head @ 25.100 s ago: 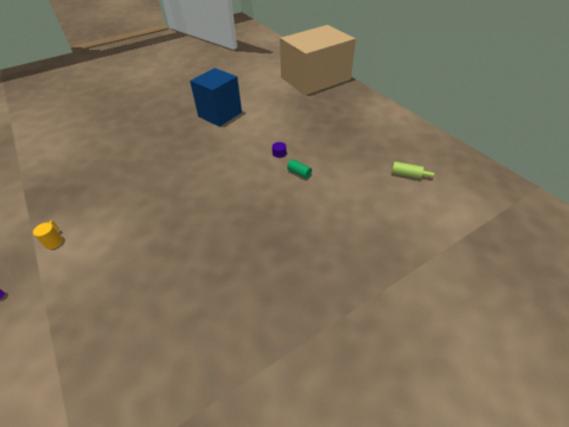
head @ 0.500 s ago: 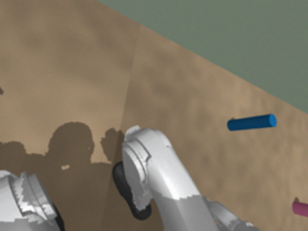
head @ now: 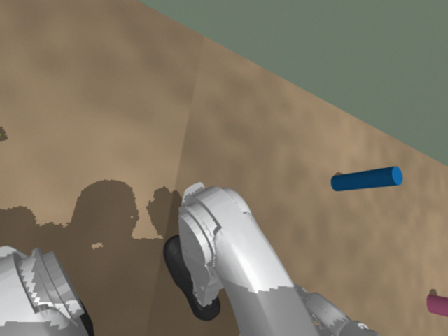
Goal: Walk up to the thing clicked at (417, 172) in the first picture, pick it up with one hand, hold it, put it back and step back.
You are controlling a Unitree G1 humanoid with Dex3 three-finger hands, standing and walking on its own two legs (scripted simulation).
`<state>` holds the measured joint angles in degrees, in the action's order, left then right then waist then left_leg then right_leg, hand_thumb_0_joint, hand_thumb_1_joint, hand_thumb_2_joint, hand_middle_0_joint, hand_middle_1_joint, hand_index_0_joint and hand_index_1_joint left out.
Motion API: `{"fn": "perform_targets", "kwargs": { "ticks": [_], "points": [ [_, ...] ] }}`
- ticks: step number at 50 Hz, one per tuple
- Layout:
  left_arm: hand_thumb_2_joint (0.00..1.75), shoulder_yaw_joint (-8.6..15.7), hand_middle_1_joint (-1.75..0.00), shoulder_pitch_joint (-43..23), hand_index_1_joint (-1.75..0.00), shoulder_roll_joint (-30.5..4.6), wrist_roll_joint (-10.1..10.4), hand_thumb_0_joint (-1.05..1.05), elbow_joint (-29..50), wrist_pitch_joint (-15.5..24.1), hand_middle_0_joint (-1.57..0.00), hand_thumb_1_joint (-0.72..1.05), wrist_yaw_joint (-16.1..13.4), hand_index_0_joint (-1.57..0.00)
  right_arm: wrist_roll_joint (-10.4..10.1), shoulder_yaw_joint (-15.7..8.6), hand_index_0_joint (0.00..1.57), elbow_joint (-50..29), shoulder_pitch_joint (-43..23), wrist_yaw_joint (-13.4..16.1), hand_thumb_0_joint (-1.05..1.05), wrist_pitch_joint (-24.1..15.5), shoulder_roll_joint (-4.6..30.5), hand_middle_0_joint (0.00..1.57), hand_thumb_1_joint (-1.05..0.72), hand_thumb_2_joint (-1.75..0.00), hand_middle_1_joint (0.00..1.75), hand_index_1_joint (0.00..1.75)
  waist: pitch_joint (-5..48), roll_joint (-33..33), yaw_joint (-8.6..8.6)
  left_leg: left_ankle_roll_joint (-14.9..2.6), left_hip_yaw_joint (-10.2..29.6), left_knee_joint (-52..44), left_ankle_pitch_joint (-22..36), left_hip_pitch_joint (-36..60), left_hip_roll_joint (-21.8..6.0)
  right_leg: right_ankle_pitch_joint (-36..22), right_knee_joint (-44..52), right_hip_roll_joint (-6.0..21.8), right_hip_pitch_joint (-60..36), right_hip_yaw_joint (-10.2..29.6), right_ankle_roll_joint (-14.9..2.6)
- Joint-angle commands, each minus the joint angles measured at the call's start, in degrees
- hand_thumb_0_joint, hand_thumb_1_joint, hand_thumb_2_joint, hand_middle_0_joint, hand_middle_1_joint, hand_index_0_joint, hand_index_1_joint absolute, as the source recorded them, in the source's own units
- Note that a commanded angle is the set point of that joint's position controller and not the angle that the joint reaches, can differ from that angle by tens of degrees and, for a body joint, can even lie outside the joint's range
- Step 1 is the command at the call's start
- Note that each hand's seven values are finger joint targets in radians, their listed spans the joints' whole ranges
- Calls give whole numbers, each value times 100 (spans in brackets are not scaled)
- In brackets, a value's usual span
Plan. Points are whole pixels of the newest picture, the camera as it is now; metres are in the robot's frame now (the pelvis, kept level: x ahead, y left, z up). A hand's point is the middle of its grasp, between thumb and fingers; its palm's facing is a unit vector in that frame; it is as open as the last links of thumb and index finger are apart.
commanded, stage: close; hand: left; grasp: from above
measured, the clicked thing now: out of the picture +0.47 +0.32 -0.28
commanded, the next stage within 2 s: settle in 0.36 s
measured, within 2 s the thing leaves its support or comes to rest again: leaves its support in 0.80 s
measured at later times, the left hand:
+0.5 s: hand out of the picture +0.44 +0.34 -0.25, palm faces -0.43 -0.15 -0.89, open 9.4 cm
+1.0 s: hand out of the picture +0.44 +0.35 -0.20, palm faces -0.39 -0.12 -0.91, open 9.3 cm
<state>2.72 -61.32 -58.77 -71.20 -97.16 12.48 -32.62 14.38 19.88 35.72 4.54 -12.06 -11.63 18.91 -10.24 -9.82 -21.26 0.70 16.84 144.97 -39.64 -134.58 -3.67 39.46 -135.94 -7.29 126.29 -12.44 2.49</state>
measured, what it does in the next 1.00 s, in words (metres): stands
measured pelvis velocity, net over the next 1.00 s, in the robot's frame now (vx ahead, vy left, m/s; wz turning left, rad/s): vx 0.00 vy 0.00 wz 0.03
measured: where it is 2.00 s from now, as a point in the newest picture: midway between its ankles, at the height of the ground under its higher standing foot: (146, 320)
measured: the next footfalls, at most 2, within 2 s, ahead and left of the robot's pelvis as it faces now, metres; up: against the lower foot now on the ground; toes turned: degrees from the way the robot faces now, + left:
none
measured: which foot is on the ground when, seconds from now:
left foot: down 0.00-1.00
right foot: down 0.00-1.00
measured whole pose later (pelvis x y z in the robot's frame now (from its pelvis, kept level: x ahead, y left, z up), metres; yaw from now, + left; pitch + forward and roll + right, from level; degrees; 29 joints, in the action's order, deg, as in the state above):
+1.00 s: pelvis +0.00 +0.00 +0.00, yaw +2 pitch +30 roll -13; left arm 4.6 -53.2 -50.8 -69.5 -81.2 9.1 -25.8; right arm 11.2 13.7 36.7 6.1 -13.0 -9.4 18.3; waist -3.5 -5.0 -17.0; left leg 0.8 14.8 143.3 -39.3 -135.8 -3.1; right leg 40.3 -135.8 -6.1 127.6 -11.1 1.9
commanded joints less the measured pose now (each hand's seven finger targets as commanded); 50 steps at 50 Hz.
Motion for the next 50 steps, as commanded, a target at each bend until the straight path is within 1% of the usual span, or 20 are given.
{"fn": "perform_targets", "kwargs": {
  "ticks": [1, 5, 6, 7, 8, 12, 14, 15, 17, 18, 20, 21, 23, 30, 33, 34, 39, 42, 46, 50],
  "points": [
    [58, 55, -82, -1483, -75, -1207, 48, 0, 825, -56, -53, 22, -272, -60, -20, -554, 20, 16, 1015, 59, 0, -16, 1867, 20, -89, -90, 30, 30, 3777, 3300, -216, -103, -603, -1354, 1227, 2929, -172, -1726, 1233, -170, -2053, -425, -328],
    [60, 152, -81, -1314, -74, -1241, 59, 0, 449, -140, -60, 30, -266, -67, -36, -573, 20, 84, 1063, 50, 0, -28, 1891, 20, -89, -90, 30, 30, 3638, 3136, -282, -123, -581, -1318, 1219, 2801, -181, -1716, 1241, -157, -1958, -451, -309],
    [60, 32, -79, -1334, -73, -1101, 73, 0, 430, -128, -63, 33, -246, -69, -22, -566, 20, 73, 1039, 42, 0, -24, 1862, 20, -90, -90, 30, 30, 3462, 3095, -315, -129, -585, -1326, 1105, 2685, -186, -1633, 1265, -177, -1891, -407, -317],
    [61, 81, -79, -1539, -73, -1195, 119, 0, 831, -76, -64, 34, -259, -70, -41, -567, 20, 29, 973, 58, 0, -31, 1867, 20, -89, -90, 30, 30, 3670, 3122, -230, -116, -569, -1364, 1134, 2778, -181, -1653, 1279, -169, -1945, -452, -319],
    [60, 56, -81, -1284, -74, -1137, 81, 0, 530, -119, -65, 37, -264, -72, -38, -570, 20, 27, 964, 60, 0, -30, 1852, 20, -90, -90, 30, 30, 3575, 3189, -208, -110, -593, -1369, 1124, 2786, -186, -1658, 1276, -182, -2005, -406, -334],
    [60, 54, -78, -1412, -71, -1170, 55, 0, 687, -138, -72, 44, -178, -78, -64, -611, 20, 73, 1076, 25, 0, -72, 1909, 20, -90, -90, 30, 30, 3558, 3265, -238, -90, -552, -1390, 1108, 2831, -168, -1558, 1170, -138, -1780, -454, -346],
    [63, 135, -76, -945, -71, -1138, 88, 0, 198, -187, -76, 47, -177, -81, -45, -619, 20, 85, 996, 38, 0, -46, 1910, 20, -90, -90, 30, 30, 3540, 3146, -213, -72, -494, -1474, 1075, 2901, -198, -1526, 1172, -161, -1870, -479, -353],
    [63, -7, -76, -1395, -71, -1093, 83, 0, 777, -118, -78, 50, -146, -83, -59, -610, 20, 10, 1032, 22, 0, -55, 1888, 20, -90, -90, 30, 30, 3631, 3269, -228, -85, -518, -1407, 1173, 2906, -176, -1617, 1146, -158, -1830, -468, -340],
    [62, 153, -75, -1070, -69, -1192, 90, 0, 292, -198, -81, 53, -161, -86, -48, -606, 20, 23, 1055, 19, 0, -31, 1897, 20, -90, -90, 30, 30, 3451, 3049, -215, -110, -534, -1465, 927, 2703, -167, -1430, 1226, -156, -1858, -439, -344],
    [64, -58, -72, -1464, -68, -1048, 101, 0, 871, -138, -83, 54, -117, -87, -64, -594, 20, -88, 970, 9, 0, -48, 1845, 20, -90, -90, 30, 30, 3566, 3173, -214, -124, -589, -1399, 991, 2707, -159, -1494, 1252, -168, -1836, -394, -344],
    [63, 81, -72, -1230, -68, -1141, 147, 0, 532, -173, -86, 57, -160, -90, -55, -606, 20, 14, 990, 54, 0, -23, 1880, 20, -90, -90, 30, 30, 3511, 3034, -192, -126, -593, -1431, 854, 2640, -167, -1388, 1310, -174, -1877, -400, -338],
    [63, -45, -72, -1358, -67, -1039, 135, 0, 812, -146, -86, 57, -116, -90, -62, -604, 20, -74, 953, 40, 0, -37, 1843, 20, -90, -90, 30, 30, 3614, 3184, -190, -117, -627, -1405, 1004, 2756, -160, -1511, 1291, -171, -1944, -358, -348],
    [62, 45, -71, -1054, -67, -1038, 123, 0, 510, -195, -89, 61, -133, -93, -42, -611, 20, -12, 1003, 39, 0, -26, 1832, 20, -90, -90, 30, 30, 3686, 3217, -133, -95, -597, -1448, 1140, 2862, -169, -1623, 1242, -185, -2019, -390, -357],
    [64, 185, -74, -1179, -68, -1164, 193, 0, 715, -257, -96, 67, -37, -102, -63, -663, 20, 104, 1111, 7, 0, 0, 1867, 20, -91, -90, 30, 30, 3947, 3452, -111, -75, -576, -1399, 1470, 3094, -167, -1824, 1160, -140, -1904, -453, -355],
    [65, 103, -74, -1574, -68, -1073, 246, 0, 1431, -232, -98, 68, 16, -103, -102, -694, 20, -7, 1015, -4, 0, 26, 1770, 20, -91, -90, 30, 30, 4129, 3692, 1, -50, -623, -1484, 1385, 3190, -160, -1768, 1179, -138, -1934, -384, -400],
    [65, 254, -73, -1409, -69, -1250, 257, 0, 1367, -260, -98, 67, 17, -103, -109, -715, 20, 25, 996, 7, 0, 41, 1808, 20, -91, -90, 30, 30, 4299, 3758, 64, -57, -656, -1477, 1365, 3181, -155, -1739, 1220, -150, -2053, -367, -401],
    [63, 272, -70, -1228, -65, -1123, 172, 0, 2009, -232, -102, 73, 139, -107, -189, -845, 20, 13, 1034, -10, 0, 92, 1773, 20, -90, -90, 30, 30, 4451, 3855, 142, -56, -760, -1367, 1748, 3255, -114, -2025, 1179, -116, -2007, -347, -423],
    [67, 475, -71, -1427, -66, -1282, 217, 0, 2613, -240, -106, 78, 154, -111, -243, -967, 20, 25, 1122, -36, 0, 136, 1708, 20, -90, -90, 30, 30, 4880, 3954, 243, -90, -824, -1365, 1701, 3316, -128, -2054, 1242, -117, -2165, -199, -400],
    [66, 490, -70, -1334, -65, -1063, 249, 0, 2911, -320, -107, 80, 252, -112, -340, -1147, 20, 31, 1146, -38, 0, 203, 1669, 20, -90, -90, 30, 30, 4968, 3984, 345, -69, -849, -1492, 1549, 3283, -88, -1843, 1273, -86, -1921, -178, -455],
    [67, 237, -69, -1306, -65, -582, 330, 0, 2761, -477, -109, 83, 526, -114, -454, -1315, 20, 78, 1233, -14, 0, 277, 1535, 20, -90, -90, 30, 30, 4711, 3578, 321, -135, -882, -1538, 1116, 2913, -48, -1441, 1375, -70, -1640, -61, -445]
  ]
}}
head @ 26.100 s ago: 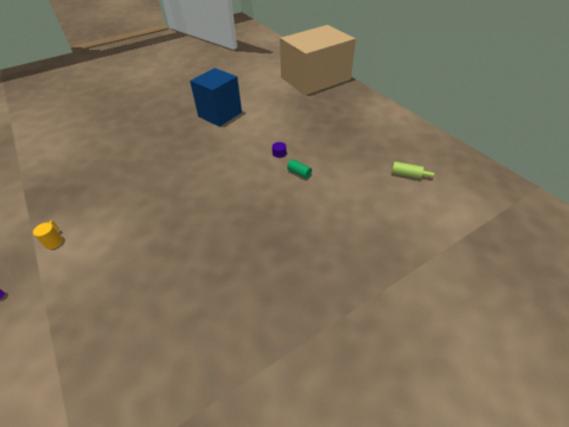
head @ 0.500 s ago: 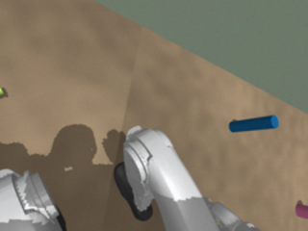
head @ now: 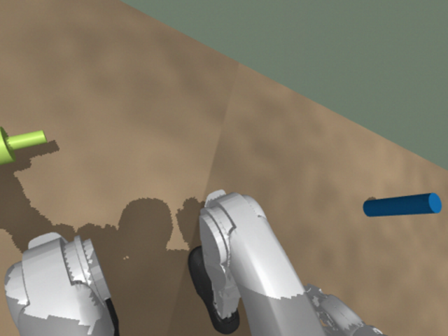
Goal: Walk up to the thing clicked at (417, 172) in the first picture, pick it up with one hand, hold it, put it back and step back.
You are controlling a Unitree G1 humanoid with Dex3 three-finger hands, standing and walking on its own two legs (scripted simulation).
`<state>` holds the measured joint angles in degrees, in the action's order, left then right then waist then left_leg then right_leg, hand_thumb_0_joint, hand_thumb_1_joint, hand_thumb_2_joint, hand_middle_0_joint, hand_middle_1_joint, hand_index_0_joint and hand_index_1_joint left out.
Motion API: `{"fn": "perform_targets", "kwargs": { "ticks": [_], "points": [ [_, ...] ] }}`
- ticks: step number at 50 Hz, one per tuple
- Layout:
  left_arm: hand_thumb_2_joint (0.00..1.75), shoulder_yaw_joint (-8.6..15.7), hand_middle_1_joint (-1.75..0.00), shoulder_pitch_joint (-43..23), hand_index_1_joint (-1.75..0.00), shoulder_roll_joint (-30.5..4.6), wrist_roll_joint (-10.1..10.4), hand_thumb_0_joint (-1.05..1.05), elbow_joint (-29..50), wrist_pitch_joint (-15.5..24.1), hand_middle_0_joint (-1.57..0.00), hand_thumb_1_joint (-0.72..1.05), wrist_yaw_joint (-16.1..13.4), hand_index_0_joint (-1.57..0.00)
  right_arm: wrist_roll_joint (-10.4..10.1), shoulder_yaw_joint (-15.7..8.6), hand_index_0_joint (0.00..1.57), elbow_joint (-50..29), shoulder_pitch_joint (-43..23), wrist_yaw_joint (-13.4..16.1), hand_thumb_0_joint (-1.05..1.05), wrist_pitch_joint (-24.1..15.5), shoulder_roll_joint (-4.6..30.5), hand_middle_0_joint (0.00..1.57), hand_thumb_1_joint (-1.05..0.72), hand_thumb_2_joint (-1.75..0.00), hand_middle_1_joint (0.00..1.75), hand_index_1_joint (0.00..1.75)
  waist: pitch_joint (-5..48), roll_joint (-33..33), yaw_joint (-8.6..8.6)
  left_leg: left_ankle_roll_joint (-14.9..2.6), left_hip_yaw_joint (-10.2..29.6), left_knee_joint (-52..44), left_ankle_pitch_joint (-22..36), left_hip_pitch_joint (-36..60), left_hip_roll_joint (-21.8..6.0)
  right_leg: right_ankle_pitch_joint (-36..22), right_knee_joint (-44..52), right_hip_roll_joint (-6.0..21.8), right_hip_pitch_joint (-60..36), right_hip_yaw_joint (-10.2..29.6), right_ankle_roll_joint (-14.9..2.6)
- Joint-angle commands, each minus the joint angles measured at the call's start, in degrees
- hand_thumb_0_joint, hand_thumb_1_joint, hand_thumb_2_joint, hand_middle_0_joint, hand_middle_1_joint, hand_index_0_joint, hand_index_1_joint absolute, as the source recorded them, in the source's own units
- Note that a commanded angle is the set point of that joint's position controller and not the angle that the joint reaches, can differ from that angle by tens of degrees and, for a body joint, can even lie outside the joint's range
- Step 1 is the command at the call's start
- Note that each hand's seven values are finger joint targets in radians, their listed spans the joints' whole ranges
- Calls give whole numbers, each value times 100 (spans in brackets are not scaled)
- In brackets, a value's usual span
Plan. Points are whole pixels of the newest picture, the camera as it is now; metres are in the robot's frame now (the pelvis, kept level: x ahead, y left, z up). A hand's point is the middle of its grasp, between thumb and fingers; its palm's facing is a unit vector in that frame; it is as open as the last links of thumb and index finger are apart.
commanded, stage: settle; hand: left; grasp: from above
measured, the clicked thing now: out of the picture +0.46 +0.32 -0.24
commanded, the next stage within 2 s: lift in 0.36 s
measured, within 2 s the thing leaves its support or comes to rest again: neither
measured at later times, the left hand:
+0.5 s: hand out of the picture +0.44 +0.34 -0.14, palm faces -0.47 -0.10 -0.88, open 9.2 cm
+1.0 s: hand out of the picture +0.38 +0.35 -0.03, palm faces -0.48 -0.14 -0.87, open 9.2 cm
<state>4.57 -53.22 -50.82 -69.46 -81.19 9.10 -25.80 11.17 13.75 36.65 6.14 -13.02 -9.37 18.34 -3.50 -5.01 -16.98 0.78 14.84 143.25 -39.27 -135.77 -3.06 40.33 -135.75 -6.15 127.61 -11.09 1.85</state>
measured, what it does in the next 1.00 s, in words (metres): rises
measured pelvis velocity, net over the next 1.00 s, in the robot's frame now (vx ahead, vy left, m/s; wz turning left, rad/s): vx -0.01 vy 0.00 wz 0.14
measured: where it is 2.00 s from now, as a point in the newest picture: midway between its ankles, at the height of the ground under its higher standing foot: (167, 326)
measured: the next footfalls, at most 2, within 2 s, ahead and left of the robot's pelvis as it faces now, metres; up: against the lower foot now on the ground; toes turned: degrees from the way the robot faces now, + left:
none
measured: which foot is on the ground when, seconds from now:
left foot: down 0.00-1.00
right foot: down 0.00-1.00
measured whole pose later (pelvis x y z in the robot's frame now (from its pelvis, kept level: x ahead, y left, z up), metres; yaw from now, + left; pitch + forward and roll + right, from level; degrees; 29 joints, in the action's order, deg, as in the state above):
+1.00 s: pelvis -0.01 +0.00 +0.09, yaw +8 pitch +34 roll -8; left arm -2.5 -42.0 -38.4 -60.5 -55.8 5.5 -3.3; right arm 2.0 2.5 37.5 11.5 -3.9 2.8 15.0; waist 8.4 1.3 -8.7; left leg -0.7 6.2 122.9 -35.2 -122.6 -2.2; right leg 38.9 -120.1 -3.1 116.2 -4.4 1.5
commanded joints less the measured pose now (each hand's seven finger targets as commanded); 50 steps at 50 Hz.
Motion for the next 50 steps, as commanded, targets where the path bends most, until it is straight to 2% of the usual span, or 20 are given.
{"fn": "perform_targets", "kwargs": {
  "ticks": [1, 5, 7, 13, 16, 20, 23, 24, 25, 28, 29, 32, 36, 38, 40, 42, 45, 47, 49, 50],
  "points": [
    [65, -34, -69, -2076, -64, -1254, 186, 0, 1199, -172, -107, 82, -74, -113, -161, -722, 20, 3, 1105, 82, 0, 78, 1519, 20, -90, -90, 30, 30, 4006, 3053, -70, -148, -699, -1402, 1017, 2978, -106, -1420, 1400, -185, -1815, -117, -391],
    [64, -155, -68, -2083, -63, -1002, 320, 0, 1317, -266, -108, 82, 246, -113, -271, -849, 20, -34, 1202, 142, 0, 198, 1538, 20, -90, -90, 30, 30, 4153, 2847, 34, -149, -701, -1643, 1002, 3073, -55, -1425, 1473, -120, -1764, -166, -390],
    [63, -313, -67, -2108, -62, -769, 370, 0, 1303, -297, -109, 83, 453, -114, -327, -891, 20, 4, 1254, 173, 0, 263, 1527, 20, -90, -90, 30, 30, 4132, 2748, 7, -139, -667, -1734, 1068, 3168, -44, -1514, 1460, -86, -1669, -196, -397],
    [66, -269, -65, -2134, -61, -832, 313, 0, 1803, -305, -113, 85, 875, -116, -414, -1002, 20, -76, 1389, 315, 0, 540, 1472, 20, -90, -90, 30, 30, 4518, 2792, 155, -120, -792, -1784, 1536, 3554, 20, -1791, 1535, -25, -1896, -52, -429],
    [67, -120, -66, -2238, -62, -1021, 261, 0, 2092, -262, -113, 87, 972, -117, -433, -1016, 20, -121, 1420, 389, 0, 685, 1399, 20, -90, -90, 30, 30, 4667, 2783, 207, -141, -886, -1811, 1624, 3568, 54, -1832, 1634, -15, -2089, 21, -423],
    [69, -12, -66, -2378, -62, -1176, 203, 0, 2133, -178, -114, 88, 1021, -118, -429, -994, 20, -166, 1447, 513, 0, 816, 1325, 20, -90, -90, 30, 30, 4563, 2530, 142, -178, -933, -1792, 1420, 3367, 70, -1580, 1810, -24, -2194, 157, -424],
    [65, 58, -66, -2459, -62, -1301, 189, 0, 2142, -123, -113, 83, 1029, -117, -414, -995, 20, -170, 1418, 608, 0, 864, 1274, 20, -91, -91, 30, 30, 4502, 2549, 171, -165, -973, -1845, 1179, 3247, 87, -1225, 1921, -18, -2214, 270, -450],
    [66, 100, -64, -2388, -58, -1283, 207, 0, 2214, -125, -105, 80, 1042, -109, -422, -1013, 20, -171, 1438, 631, 0, 884, 1272, 20, -88, -89, 30, 30, 4622, 2602, 240, -166, -992, -1916, 1193, 3412, 93, -1254, 1937, -2, -2243, 246, -436],
    [63, 91, -68, -2291, -62, -1246, 220, 0, 2186, -149, -106, 77, 1063, -111, -423, -1042, 20, -183, 1427, 657, 0, 886, 1288, 20, -91, -91, 30, 30, 4708, 2621, 283, -148, -987, -1951, 1198, 3543, 94, -1196, 1961, -2, -2192, 246, -472],
    [62, 55, -70, -2104, -63, -1113, 398, 0, 2216, -232, -103, 81, 1166, -111, -465, -1104, 20, -204, 1457, 694, 0, 944, 1193, 20, -90, -90, 30, 30, 5003, 2667, 370, -157, -1001, -2183, 1142, 3673, 96, -1138, 2033, -7, -2389, 310, -444],
    [62, 66, -70, -2107, -63, -1139, 422, 0, 2211, -272, -103, 81, 1201, -111, -481, -1132, 20, -174, 1478, 726, 0, 961, 1267, 20, -90, -90, 30, 30, 4831, 2666, 411, -170, -1056, -2228, 1071, 3594, 118, -1101, 2118, 14, -2225, 262, -458],
    [64, -46, -70, -2041, -63, -1033, 471, 0, 2460, -371, -106, 84, 1380, -113, -564, -1214, 20, -193, 1540, 769, 0, 1026, 1226, 20, -90, -90, 30, 30, 5050, 2616, 455, -188, -1063, -2385, 1164, 3805, 109, -1232, 2208, 25, -2375, 303, -448],
    [66, -110, -69, -1760, -62, -811, 588, 0, 2856, -413, -109, 87, 1602, -116, -665, -1342, 20, -140, 1582, 838, 0, 1098, 1266, 20, -90, -90, 30, 30, 4878, 2580, 571, -176, -1043, -2689, 1203, 4109, 160, -1276, 2322, 99, -2203, 218, -489],
    [65, -67, -69, -1756, -62, -869, 668, 0, 3200, -412, -109, 89, 1704, -117, -725, -1403, 20, -148, 1577, 865, 0, 1127, 1209, 20, -90, -90, 30, 30, 5178, 2598, 668, -194, -1042, -2816, 1295, 4416, 145, -1353, 2400, 107, -2335, 275, -466],
    [66, -119, -70, -1728, -63, -704, 796, 0, 3461, -388, -110, 90, 1794, -118, -774, -1449, 20, -158, 1590, 880, 0, 1142, 1104, 20, -90, -90, 30, 30, 5358, 2656, 679, -208, -1043, -2962, 1319, 4574, 133, -1399, 2464, 129, -2441, 333, -432],
    [69, -125, -71, -1448, -64, -620, 827, 0, 3433, -399, -111, 91, 1829, -118, -820, -1518, 20, -117, 1598, 908, 0, 1152, 1086, 20, -90, -90, 30, 30, 5224, 2417, 756, -233, -1060, -3094, 1266, 4625, 132, -1335, 2625, 142, -2413, 373, -430],
    [71, -173, -69, -1485, -63, -541, 895, 0, 3843, -348, -113, 90, 1886, -118, -888, -1575, 20, -135, 1553, 969, 0, 1157, 981, 20, -90, -90, 30, 30, 5280, 2368, 793, -257, -1119, -3341, 1088, 4723, 147, -1211, 2883, 160, -2597, 470, -425],
    [71, -284, -68, -1238, -63, -326, 961, 0, 3968, -339, -113, 90, 1954, -118, -928, -1616, 20, -161, 1522, 997, 0, 1157, 938, 20, -89, -90, 30, 30, 5205, 2338, 843, -246, -1065, -3624, 901, 4873, 129, -1098, 3008, 160, -2682, 473, -419],
    [69, -217, -68, -1108, -62, -353, 1022, 0, 4161, -341, -112, 90, 1951, -118, -966, -1661, 20, -170, 1486, 1054, 0, 1156, 936, 20, -89, -90, 30, 30, 5301, 2270, 916, -251, -1019, -3842, 838, 5117, 121, -1073, 3166, 172, -2857, 477, -404],
    [70, -300, -67, -883, -61, -164, 1045, 0, 4061, -365, -113, 89, 1973, -118, -981, -1656, 20, -178, 1490, 1066, 0, 1160, 933, 20, -89, -90, 30, 30, 5156, 2169, 876, -256, -981, -3975, 794, 5131, 117, -1081, 3223, 187, -2919, 460, -381]
  ]
}}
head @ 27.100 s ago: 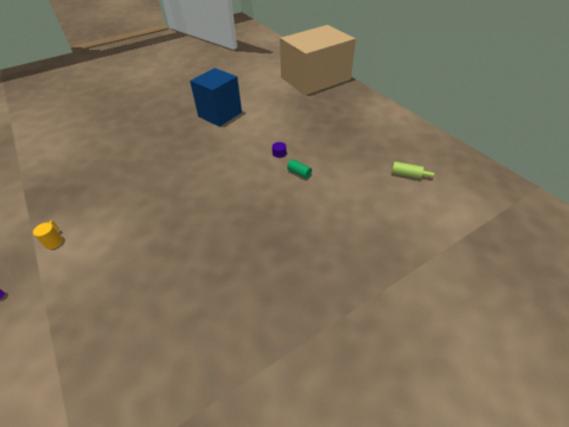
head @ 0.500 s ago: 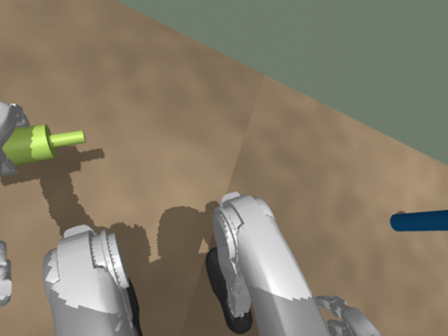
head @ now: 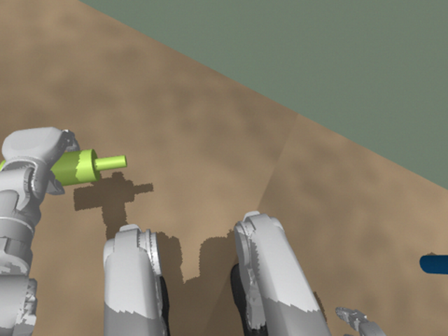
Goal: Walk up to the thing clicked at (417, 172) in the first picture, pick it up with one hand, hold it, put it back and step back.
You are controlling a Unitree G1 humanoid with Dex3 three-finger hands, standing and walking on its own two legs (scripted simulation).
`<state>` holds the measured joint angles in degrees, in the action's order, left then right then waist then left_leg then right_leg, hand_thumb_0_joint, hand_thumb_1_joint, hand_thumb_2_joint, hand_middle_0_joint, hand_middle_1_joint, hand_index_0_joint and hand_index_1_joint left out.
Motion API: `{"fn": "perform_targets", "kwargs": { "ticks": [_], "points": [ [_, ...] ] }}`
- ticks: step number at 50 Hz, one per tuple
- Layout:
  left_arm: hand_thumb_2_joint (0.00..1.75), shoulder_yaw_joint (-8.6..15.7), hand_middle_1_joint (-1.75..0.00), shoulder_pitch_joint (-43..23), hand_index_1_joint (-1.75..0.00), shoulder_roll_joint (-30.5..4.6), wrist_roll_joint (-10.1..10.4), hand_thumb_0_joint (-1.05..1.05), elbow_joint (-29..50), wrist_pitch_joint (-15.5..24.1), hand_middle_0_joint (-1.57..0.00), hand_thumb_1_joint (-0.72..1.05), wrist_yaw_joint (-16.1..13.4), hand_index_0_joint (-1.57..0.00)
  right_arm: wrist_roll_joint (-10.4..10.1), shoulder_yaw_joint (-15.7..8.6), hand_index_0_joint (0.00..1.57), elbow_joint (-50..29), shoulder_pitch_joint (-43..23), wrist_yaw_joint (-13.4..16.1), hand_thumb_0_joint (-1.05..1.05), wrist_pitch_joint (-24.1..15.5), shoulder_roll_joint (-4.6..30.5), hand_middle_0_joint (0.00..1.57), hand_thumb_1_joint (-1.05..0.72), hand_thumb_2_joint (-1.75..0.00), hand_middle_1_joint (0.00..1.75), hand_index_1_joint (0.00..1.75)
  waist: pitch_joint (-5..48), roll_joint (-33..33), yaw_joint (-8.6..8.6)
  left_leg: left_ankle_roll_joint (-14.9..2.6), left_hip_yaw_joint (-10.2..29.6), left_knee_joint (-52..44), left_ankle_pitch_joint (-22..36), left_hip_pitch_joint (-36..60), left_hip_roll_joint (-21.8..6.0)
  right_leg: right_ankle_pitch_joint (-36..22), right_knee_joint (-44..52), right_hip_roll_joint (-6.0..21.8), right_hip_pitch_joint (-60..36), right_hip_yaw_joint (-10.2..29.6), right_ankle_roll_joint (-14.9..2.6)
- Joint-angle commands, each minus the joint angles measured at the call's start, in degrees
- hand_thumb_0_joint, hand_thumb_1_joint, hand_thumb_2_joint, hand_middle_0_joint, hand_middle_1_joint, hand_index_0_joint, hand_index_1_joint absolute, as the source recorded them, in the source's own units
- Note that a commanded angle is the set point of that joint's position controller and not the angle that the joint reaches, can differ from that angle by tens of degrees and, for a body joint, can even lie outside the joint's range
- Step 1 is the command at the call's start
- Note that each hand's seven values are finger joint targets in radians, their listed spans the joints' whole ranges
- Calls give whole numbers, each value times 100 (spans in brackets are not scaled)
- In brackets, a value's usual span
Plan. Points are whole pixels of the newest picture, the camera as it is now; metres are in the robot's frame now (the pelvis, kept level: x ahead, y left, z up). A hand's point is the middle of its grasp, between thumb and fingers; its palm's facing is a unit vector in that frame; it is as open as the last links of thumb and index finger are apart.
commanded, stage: lift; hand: left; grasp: from above
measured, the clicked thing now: (70, 168) +0.45 +0.27 -0.16
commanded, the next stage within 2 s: hold in 1.20 s
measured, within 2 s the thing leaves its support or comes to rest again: neither
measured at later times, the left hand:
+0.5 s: hand out of the picture +0.35 +0.28 +0.08, palm faces -0.47 -0.11 -0.87, open 9.3 cm
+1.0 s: hand out of the picture +0.35 +0.26 +0.21, palm faces -0.47 -0.10 -0.88, open 9.3 cm
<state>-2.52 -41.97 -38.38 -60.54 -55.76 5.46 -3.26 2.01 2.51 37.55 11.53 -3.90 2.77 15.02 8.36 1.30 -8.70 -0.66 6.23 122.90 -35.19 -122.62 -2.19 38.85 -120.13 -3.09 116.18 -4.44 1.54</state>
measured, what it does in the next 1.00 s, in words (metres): rises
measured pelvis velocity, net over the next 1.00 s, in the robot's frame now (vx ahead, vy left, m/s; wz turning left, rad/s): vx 0.06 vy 0.01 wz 0.10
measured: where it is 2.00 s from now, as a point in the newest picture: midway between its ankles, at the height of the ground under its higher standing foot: (205, 324)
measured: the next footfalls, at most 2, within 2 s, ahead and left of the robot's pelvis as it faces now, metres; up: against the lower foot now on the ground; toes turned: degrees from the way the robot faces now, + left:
none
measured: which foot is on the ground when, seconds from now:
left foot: down 0.00-1.00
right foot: down 0.00-1.00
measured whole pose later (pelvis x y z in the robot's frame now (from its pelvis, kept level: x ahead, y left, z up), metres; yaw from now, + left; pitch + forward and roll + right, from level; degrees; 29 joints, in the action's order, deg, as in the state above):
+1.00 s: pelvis +0.06 +0.01 +0.30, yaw +6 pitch +14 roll -2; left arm -10.3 -18.6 -23.5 -58.9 -48.7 1.8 -8.7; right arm -2.0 -1.5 42.7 14.8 2.4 -0.8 13.9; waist 6.3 1.5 -4.0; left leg -0.5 0.1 58.4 -23.6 -48.7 -1.8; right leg 25.3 -56.5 -1.4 45.1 0.7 1.0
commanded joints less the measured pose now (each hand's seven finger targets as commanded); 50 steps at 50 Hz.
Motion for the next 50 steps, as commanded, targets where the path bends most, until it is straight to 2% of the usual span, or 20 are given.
{"fn": "perform_targets", "kwargs": {
  "ticks": [1, 3, 4, 6, 9, 11, 14, 15, 16, 18, 21, 24, 27, 30, 33, 36, 37, 47, 48, 50],
  "points": [
    [70, 408, -67, -2072, -61, -1400, 204, 0, 1820, 6, -112, 90, -275, -118, -87, -555, 20, -311, 923, 175, 0, -54, 1239, 20, -89, -90, 30, 30, 4048, 1550, 79, -107, -115, -2043, 383, 3952, 27, -955, 1756, -116, -1913, -186, -348],
    [68, 557, -65, -1766, -59, -1578, 213, 0, 1848, -48, -110, 88, -287, -116, -127, -582, 20, -331, 847, 238, 0, -46, 1247, 20, -89, -90, 30, 30, 4001, 1516, 170, -108, -80, -2302, 319, 4174, 31, -901, 1945, -99, -2117, -162, -328],
    [66, 463, -66, -1684, -59, -1396, 279, 0, 1943, -69, -109, 88, -286, -116, -134, -578, 20, -383, 804, 260, 0, -39, 1200, 20, -89, -90, 30, 30, 3954, 1372, 131, -105, -83, -2422, 244, 4226, 29, -843, 2092, -112, -2248, -153, -324],
    [68, 534, -66, -1544, -60, -1458, 275, 0, 2150, -112, -108, 85, -300, -113, -179, -595, 20, -393, 734, 322, 0, -30, 1171, 20, -89, -90, 30, 30, 3973, 1312, 198, -112, -112, -2638, 232, 4439, 42, -812, 2337, -99, -2537, -108, -315],
    [70, 382, -64, -1303, -60, -1150, 325, 0, 2310, -190, -108, 83, -268, -113, -224, -619, 20, -371, 624, 398, 0, -50, 1128, 20, -89, -90, 30, 30, 3795, 1365, 171, -102, -72, -3049, 260, 4864, 24, -874, 2639, -77, -2789, -85, -292],
    [72, 435, -66, -1112, -62, -1206, 343, 0, 2504, -243, -109, 84, -274, -113, -255, -642, 20, -380, 543, 452, 0, -45, 1072, 20, -89, -90, 30, 30, 3832, 1231, 248, -95, -167, -3225, 396, 5138, 40, -910, 2999, -91, -3168, -13, -298],
    [74, 304, -65, -858, -62, -958, 400, 0, 2732, -311, -110, 83, -240, -114, -287, -643, 20, -349, 476, 511, 0, -63, 1012, 20, -89, -90, 30, 30, 3638, 1235, 238, -94, -236, -3639, 514, 5532, 57, -1016, 3443, -65, -3616, 49, -281],
    [74, 285, -66, -438, -62, -829, 404, 0, 2421, -350, -109, 84, -220, -114, -296, -638, 20, -307, 466, 529, 0, -74, 994, 20, -89, -90, 30, 30, 3441, 1061, 254, -102, -172, -3803, 503, 5629, 44, -1011, 3544, -66, -3676, 27, -269],
    [75, 195, -66, -468, -63, -765, 424, 0, 2603, -349, -110, 83, -209, -113, -315, -629, 20, -304, 427, 550, 0, -86, 942, 20, -89, -90, 30, 30, 3364, 1029, 247, -96, -237, -3884, 559, 5706, 50, -1036, 3721, -77, -3857, 58, -273],
    [73, 362, -66, -231, -62, -895, 383, 0, 2704, -356, -110, 83, -249, -113, -343, -642, 20, -293, 379, 590, 0, -105, 926, 20, -89, -90, 30, 30, 3365, 1007, 345, -91, -269, -4155, 618, 6012, 75, -1061, 4003, -66, -4209, 118, -280],
    [76, 213, -66, -192, -63, -634, 396, 0, 2866, -326, -112, 85, -265, -115, -372, -638, 20, -250, 328, 650, 0, -165, 876, 20, -89, -90, 30, 30, 3101, 1014, 291, -69, -220, -4647, 552, 6407, 55, -1072, 4368, -55, -4559, 144, -270],
    [73, 298, -65, 163, -62, -637, 312, 0, 2638, -308, -110, 83, -361, -113, -404, -621, 20, -212, 285, 703, 0, -217, 846, 20, -89, -90, 30, 30, 2710, 986, 369, -28, -182, -5153, 487, 6792, 55, -1018, 4760, -53, -4932, 180, -272],
    [74, 108, -65, -92, -62, -406, 312, 0, 2559, -266, -109, 80, -443, -111, -414, -631, 20, -125, 239, 743, 0, -310, 819, 20, -89, -90, 30, 30, 2333, 920, 307, -5, -133, -5658, 238, 7129, 48, -890, 5200, -65, -5217, 227, -269],
    [70, 63, -63, 364, -60, -262, 261, 0, 2191, -258, -107, 77, -562, -109, -438, -633, 20, -73, 267, 747, 0, -390, 771, 20, -89, -90, 30, 30, 1990, 581, 340, -10, -317, -5875, 449, 7248, 130, -877, 5746, -39, -5673, 352, -282],
    [71, -194, -63, 263, -61, 24, 287, 0, 2097, -249, -106, 77, -620, -108, -440, -642, 20, -34, 306, 746, 0, -473, 728, 20, -89, -90, 30, 30, 1914, 496, 307, -13, -422, -6107, 757, 7580, 168, -1114, 6144, -42, -6088, 416, -273],
    [70, -151, -63, 225, -60, -35, 256, 0, 2021, -249, -104, 74, -694, -106, -433, -692, 20, -13, 366, 749, 0, -533, 783, 20, -89, -90, 30, 30, 1944, 543, 381, 10, -409, -6482, 947, 8054, 156, -1343, 6388, -32, -6451, 409, -272],
    [70, -273, -63, 211, -61, 129, 250, 0, 1979, -252, -103, 73, -703, -106, -420, -679, 20, -4, 387, 744, 0, -550, 749, 20, -89, -90, 30, 30, 1936, 561, 370, 21, -409, -6582, 1076, 8205, 147, -1469, 6468, -39, -6571, 395, -263],
    [71, -226, -61, 298, -59, 161, 171, 0, 1917, -390, -108, 78, -890, -110, -390, -710, 20, -14, 456, 696, 0, -535, 761, 20, -89, -90, 30, 30, 1674, 440, 482, 46, -524, -7414, 1973, 9204, 183, -2261, 7277, 7, -7569, 424, -251],
    [71, -96, -60, 384, -59, 8, 160, 0, 1931, -412, -108, 77, -908, -110, -398, -729, 20, -48, 454, 697, 0, -520, 784, 20, -89, -90, 30, 30, 1724, 394, 564, 40, -527, -7481, 2113, 9316, 190, -2386, 7365, 6, -7762, 433, -244],
    [71, -185, -60, 314, -58, 120, 170, 0, 2039, -443, -108, 77, -898, -110, -388, -727, 20, -43, 470, 685, 0, -493, 780, 20, -89, -90, 30, 30, 1709, 403, 506, 36, -570, -7565, 2315, 9500, 207, -2611, 7521, 29, -7922, 474, -224]
  ]
}}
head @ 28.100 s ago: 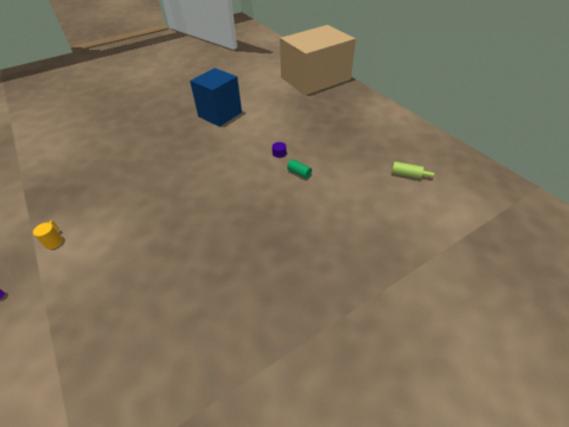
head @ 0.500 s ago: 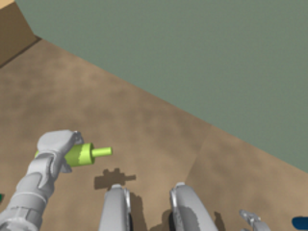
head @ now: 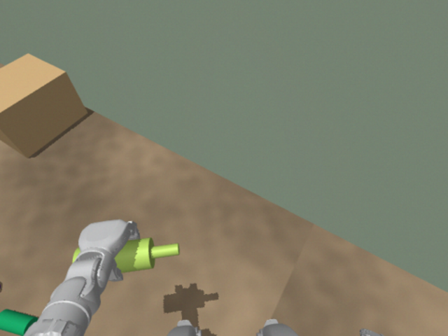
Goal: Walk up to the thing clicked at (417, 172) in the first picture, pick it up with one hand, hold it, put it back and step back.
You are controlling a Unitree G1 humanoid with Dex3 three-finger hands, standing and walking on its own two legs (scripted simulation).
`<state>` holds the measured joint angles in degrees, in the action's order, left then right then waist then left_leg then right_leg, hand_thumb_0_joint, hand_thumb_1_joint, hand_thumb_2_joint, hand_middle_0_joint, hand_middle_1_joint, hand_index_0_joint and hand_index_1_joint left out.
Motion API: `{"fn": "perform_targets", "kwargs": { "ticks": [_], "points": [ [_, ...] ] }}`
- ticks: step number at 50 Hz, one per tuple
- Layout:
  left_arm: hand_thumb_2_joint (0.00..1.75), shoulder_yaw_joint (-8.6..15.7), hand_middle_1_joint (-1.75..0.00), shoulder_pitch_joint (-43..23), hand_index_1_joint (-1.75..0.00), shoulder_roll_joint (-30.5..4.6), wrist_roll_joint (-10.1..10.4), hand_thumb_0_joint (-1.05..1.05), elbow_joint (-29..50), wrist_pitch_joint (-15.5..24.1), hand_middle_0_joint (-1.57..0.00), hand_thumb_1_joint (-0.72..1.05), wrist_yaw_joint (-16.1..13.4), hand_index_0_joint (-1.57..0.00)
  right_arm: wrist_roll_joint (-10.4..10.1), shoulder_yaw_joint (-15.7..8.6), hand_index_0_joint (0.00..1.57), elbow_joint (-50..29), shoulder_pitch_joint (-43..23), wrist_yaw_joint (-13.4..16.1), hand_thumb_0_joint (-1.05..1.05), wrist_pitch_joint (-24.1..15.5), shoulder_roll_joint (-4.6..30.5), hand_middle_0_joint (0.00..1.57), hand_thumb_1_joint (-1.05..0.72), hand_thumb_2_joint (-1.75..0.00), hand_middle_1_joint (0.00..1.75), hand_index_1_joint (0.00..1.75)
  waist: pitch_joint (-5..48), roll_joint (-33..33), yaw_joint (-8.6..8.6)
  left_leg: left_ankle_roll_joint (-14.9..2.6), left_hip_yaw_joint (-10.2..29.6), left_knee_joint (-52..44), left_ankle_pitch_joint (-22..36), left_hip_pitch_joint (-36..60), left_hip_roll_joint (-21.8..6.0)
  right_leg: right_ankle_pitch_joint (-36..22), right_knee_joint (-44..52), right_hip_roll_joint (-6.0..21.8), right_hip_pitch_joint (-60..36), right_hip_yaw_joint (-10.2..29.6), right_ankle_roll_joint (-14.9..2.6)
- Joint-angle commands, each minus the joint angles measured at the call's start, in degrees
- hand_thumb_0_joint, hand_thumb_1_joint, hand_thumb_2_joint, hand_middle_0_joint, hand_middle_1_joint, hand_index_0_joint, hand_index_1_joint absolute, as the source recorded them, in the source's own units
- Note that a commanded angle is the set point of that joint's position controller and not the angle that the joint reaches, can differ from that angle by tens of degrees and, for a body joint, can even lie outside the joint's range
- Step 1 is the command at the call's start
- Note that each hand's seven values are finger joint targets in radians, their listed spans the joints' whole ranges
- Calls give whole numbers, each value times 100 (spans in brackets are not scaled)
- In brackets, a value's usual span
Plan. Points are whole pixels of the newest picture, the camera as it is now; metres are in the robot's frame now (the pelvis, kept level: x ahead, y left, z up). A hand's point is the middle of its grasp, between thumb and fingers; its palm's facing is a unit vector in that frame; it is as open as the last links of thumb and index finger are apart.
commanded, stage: lift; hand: left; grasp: from above
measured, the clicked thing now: (129, 255) +0.33 +0.20 -0.13
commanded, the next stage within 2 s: hold in 0.20 s
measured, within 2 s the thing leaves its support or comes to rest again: neither
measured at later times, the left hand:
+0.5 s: hand (105, 237) +0.34 +0.23 -0.04, palm faces -0.48 -0.04 -0.87, open 9.2 cm
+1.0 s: hand (100, 243) +0.31 +0.22 +0.00, palm faces -0.49 -0.04 -0.87, open 9.2 cm
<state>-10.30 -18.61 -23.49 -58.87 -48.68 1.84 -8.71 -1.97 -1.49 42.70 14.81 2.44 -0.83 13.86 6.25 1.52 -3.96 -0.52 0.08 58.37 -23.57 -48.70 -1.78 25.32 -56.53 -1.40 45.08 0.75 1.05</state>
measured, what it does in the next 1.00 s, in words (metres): rises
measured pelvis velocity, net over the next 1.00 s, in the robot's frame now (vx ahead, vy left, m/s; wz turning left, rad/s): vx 0.03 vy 0.00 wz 0.00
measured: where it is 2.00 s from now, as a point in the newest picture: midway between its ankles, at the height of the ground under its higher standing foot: outside the picture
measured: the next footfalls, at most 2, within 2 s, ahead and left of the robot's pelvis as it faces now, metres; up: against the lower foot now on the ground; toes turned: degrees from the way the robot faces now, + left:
none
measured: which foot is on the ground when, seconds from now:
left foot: down 0.00-1.00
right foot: down 0.00-1.00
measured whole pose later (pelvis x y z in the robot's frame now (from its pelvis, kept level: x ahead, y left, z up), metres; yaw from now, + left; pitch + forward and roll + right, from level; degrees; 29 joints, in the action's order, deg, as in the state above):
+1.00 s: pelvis +0.03 +0.00 +0.06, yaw +0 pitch +3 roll +0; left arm -12.7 -13.7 -22.9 -58.0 -41.1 1.8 -0.4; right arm -3.0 -2.3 39.9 13.0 2.4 3.3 14.8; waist 2.2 2.3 -1.0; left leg -0.5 -1.6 34.0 -15.4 -22.0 -0.9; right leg 17.1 -33.0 -0.4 19.4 2.3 0.9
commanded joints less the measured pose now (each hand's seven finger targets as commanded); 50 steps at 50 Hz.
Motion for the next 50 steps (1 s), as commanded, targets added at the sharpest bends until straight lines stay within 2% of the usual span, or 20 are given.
{"fn": "perform_targets", "kwargs": {
  "ticks": [1, 10, 13, 14, 15, 16, 17, 21, 22, 25, 29, 30, 33, 37, 41, 44, 46, 48, 49, 50],
  "points": [
    [71, 552, -59, -1959, -58, -1334, -1, 0, 1290, -113, -109, 77, -340, -110, 2, -317, 20, -572, 110, 50, 0, -124, 887, 20, -89, -90, 30, 30, 1861, 377, 35, 31, 45, -1199, 1204, 2198, 175, -1297, 1223, -136, -901, -39, -174],
    [70, 450, -60, -1749, -58, -1138, 116, 0, 1206, -175, -107, 75, -142, -109, -2, -389, 20, -552, 134, 41, 0, -52, 901, 20, -89, -90, 30, 30, 1657, 274, 19, 40, 42, -1691, 1885, 2868, 152, -1752, 1720, -140, -1385, -60, -167],
    [69, 466, -60, -1734, -58, -1192, 133, 0, 1349, -114, -108, 78, -101, -111, -21, -401, 20, -638, 87, 48, 0, -21, 893, 20, -89, -90, 30, 30, 1614, 208, 96, 36, -3, -1852, 1872, 2955, 195, -1829, 1917, -124, -1729, -31, -148],
    [70, 398, -61, -1709, -58, -1066, 137, 0, 1345, -101, -108, 76, -87, -110, -23, -389, 20, -633, 87, 42, 0, -17, 876, 20, -89, -90, 30, 30, 1517, 218, 61, 40, -5, -1902, 1855, 2932, 203, -1830, 1941, -123, -1710, -17, -157],
    [70, 469, -62, -1710, -59, -1166, 124, 0, 1401, -84, -106, 77, -83, -110, -29, -399, 20, -630, 58, 44, 0, -10, 890, 20, -89, -89, 30, 30, 1515, 252, 122, 60, -2, -1966, 1874, 3021, 202, -1806, 1981, -123, -1762, -22, -161],
    [67, 426, -60, -1583, -57, -1112, 103, 0, 1328, -80, -106, 77, -61, -109, -27, -413, 20, -625, 45, 43, 0, -2, 892, 20, -89, -89, 30, 30, 1487, 250, 105, 40, -25, -1963, 2021, 3091, 198, -1929, 2022, -123, -1738, -17, -157],
    [64, 426, -59, -1837, -55, -1161, 98, 0, 1503, -46, -105, 77, -43, -109, -27, -421, 20, -631, 72, 51, 0, 1, 907, 20, -89, -89, 30, 30, 1604, 222, 70, 40, -16, -1972, 2138, 3182, 188, -2032, 2038, -137, -1847, -16, -148],
    [66, 439, -60, -1795, -57, -1234, -6, 0, 1512, -32, -105, 75, 8, -108, -35, -428, 20, -645, 42, 42, 0, 39, 918, 20, -89, -89, 30, 30, 1651, 230, 93, 15, -66, -2016, 2527, 3410, 210, -2378, 2132, -111, -2000, 8, -129],
    [67, 452, -61, -1818, -57, -1234, 26, 0, 1585, -21, -105, 77, -4, -109, -37, -426, 20, -668, 8, 37, 0, 51, 932, 20, -89, -89, 30, 30, 1624, 240, 144, 23, -59, -2062, 2539, 3473, 205, -2364, 2182, -109, -2062, -6, -132],
    [68, 387, -61, -1793, -58, -1111, 18, 0, 1569, -59, -105, 75, -2, -108, -39, -441, 20, -650, 3, 19, 0, 62, 942, 20, -89, -89, 30, 30, 1520, 242, 112, 52, -12, -2193, 2640, 3612, 187, -2367, 2237, -128, -2081, -37, -151],
    [65, 452, -60, -1800, -55, -1262, 29, 0, 1642, -98, -105, 78, 86, -110, -52, -456, 20, -702, -104, 11, 0, 90, 955, 20, -89, -89, 30, 30, 1539, 264, 188, 30, -72, -2255, 2818, 3713, 197, -2557, 2354, -122, -2328, -14, -128],
    [67, 370, -59, -1737, -56, -1142, 31, 0, 1583, -109, -106, 77, 126, -109, -49, -445, 20, -707, -92, 6, 0, 97, 939, 20, -89, -89, 30, 30, 1457, 139, 133, 8, -77, -2260, 2808, 3665, 208, -2615, 2375, -115, -2356, 6, -115],
    [66, 407, -61, -1718, -57, -1217, 38, 0, 1705, -117, -106, 78, 229, -110, -59, -455, 20, -757, -164, 0, 0, 120, 969, 20, -90, -90, 30, 30, 1528, 265, 209, 19, -84, -2329, 2971, 3828, 196, -2656, 2425, -119, -2462, -17, -132],
    [65, 350, -58, -1623, -55, -1150, 81, 0, 1780, -96, -107, 78, 384, -111, -75, -425, 20, -833, -231, 7, 0, 160, 941, 20, -89, -90, 30, 30, 1272, 214, 197, 1, -101, -2511, 2705, 3758, 192, -2511, 2561, -124, -2556, 4, -145],
    [62, 399, -57, -1622, -53, -1234, 81, 0, 1928, -58, -105, 76, 488, -109, -88, -402, 20, -936, -347, 28, 0, 187, 937, 20, -90, -90, 30, 30, 1240, 166, 279, -6, -99, -2619, 2610, 3768, 195, -2438, 2657, -118, -2696, 16, -145],
    [61, 332, -58, -1655, -54, -1129, 95, 0, 2048, -40, -105, 76, 512, -109, -88, -376, 20, -972, -393, 39, 0, 203, 926, 20, -90, -90, 30, 30, 1083, 168, 245, -5, -121, -2737, 2350, 3752, 206, -2268, 2753, -111, -2706, 37, -150],
    [59, 464, -58, -1591, -53, -1238, 105, 0, 1994, -24, -105, 77, 513, -110, -96, -373, 20, -987, -463, 50, 0, 208, 927, 20, -90, -90, 30, 30, 995, 219, 300, 15, -97, -2845, 2145, 3788, 189, -2036, 2812, -119, -2649, 26, -170],
    [57, 413, -58, -1719, -52, -1219, 92, 0, 2137, 4, -104, 76, 521, -109, -96, -363, 20, -1016, -483, 55, 0, 204, 925, 20, -90, -90, 30, 30, 1042, 177, 281, 4, -81, -2888, 2046, 3808, 185, -1963, 2851, -115, -2676, 41, -169],
    [56, 493, -58, -1678, -52, -1308, 94, 0, 2148, 4, -105, 78, 515, -110, -99, -357, 20, -1031, -545, 65, 0, 205, 922, 20, -90, -90, 30, 30, 1074, 197, 305, -6, -121, -2880, 2042, 3844, 209, -1973, 2883, -97, -2725, 55, -156],
    [58, 408, -57, -1641, -52, -1209, 103, 0, 2087, 2, -105, 77, 517, -110, -97, -338, 20, -1016, -551, 71, 0, 206, 910, 20, -90, -90, 30, 30, 1010, 86, 271, -19, -116, -2887, 1998, 3825, 208, -1930, 2918, -102, -2688, 55, -145]
  ]
}}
